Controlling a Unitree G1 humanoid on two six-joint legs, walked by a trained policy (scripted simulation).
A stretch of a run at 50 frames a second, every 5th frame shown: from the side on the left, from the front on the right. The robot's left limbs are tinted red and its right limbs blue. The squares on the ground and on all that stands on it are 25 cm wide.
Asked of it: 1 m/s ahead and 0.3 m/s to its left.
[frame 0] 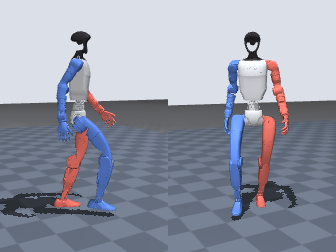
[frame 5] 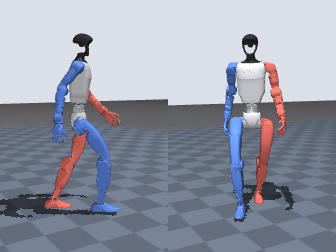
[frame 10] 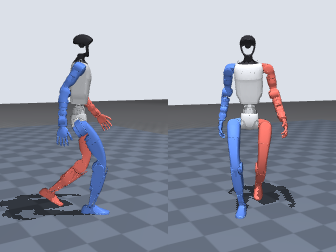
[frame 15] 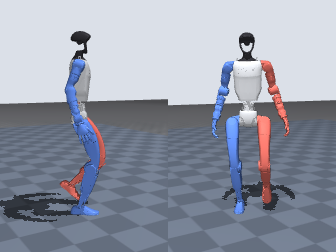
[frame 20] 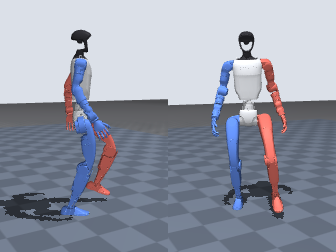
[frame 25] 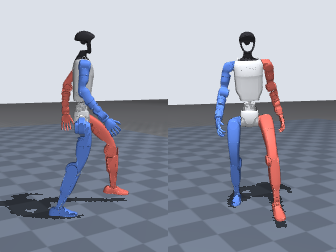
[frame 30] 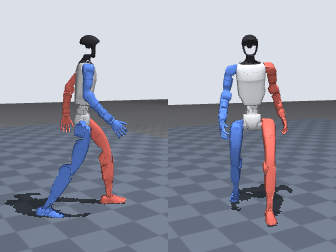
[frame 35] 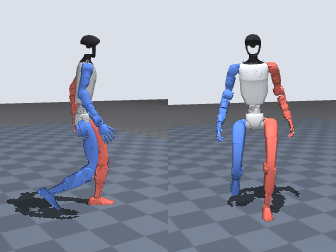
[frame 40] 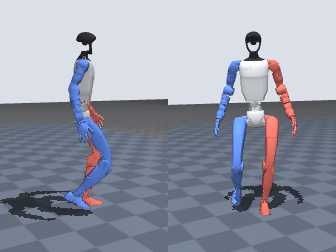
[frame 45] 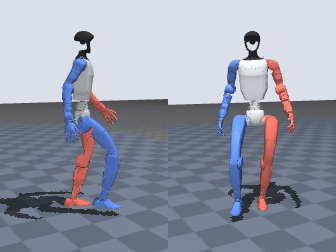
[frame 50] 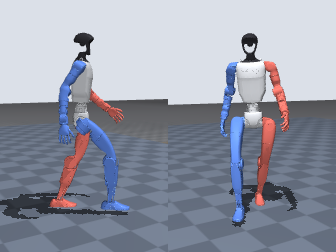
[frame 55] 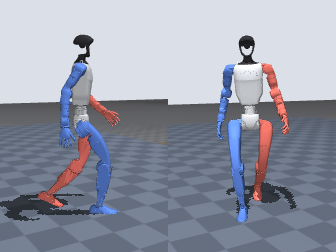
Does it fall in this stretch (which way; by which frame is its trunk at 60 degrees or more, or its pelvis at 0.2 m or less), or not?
no
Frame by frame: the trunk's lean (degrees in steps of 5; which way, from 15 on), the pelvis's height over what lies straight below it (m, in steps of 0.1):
0: 0, 0.8
5: 5, 0.8
10: 5, 0.7
15: 0, 0.8
20: 0, 0.8
25: 5, 0.8
30: 5, 0.7
35: 5, 0.7
40: 5, 0.8
45: 0, 0.8
50: 5, 0.8
55: 5, 0.7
